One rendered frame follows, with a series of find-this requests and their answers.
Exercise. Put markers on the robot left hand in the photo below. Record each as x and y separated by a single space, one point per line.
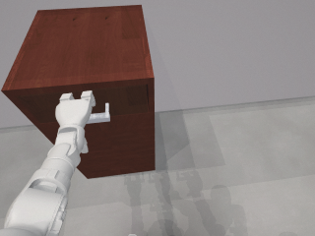
75 111

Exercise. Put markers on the left robot forearm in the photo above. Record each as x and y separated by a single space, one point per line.
57 169

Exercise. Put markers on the cabinet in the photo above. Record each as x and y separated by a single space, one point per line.
92 48

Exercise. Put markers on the drawer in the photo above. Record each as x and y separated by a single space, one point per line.
122 101

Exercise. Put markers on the handle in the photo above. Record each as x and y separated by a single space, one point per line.
100 117

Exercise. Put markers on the robot left upper arm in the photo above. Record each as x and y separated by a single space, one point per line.
37 213

